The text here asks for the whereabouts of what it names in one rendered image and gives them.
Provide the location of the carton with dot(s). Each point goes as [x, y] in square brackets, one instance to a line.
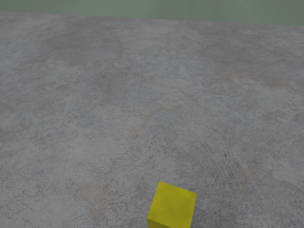
[172, 207]

